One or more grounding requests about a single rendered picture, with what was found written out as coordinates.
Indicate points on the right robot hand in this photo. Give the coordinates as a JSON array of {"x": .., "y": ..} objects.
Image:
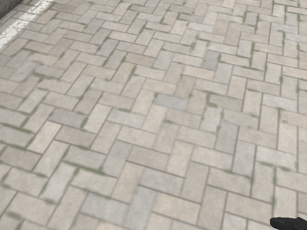
[{"x": 289, "y": 223}]

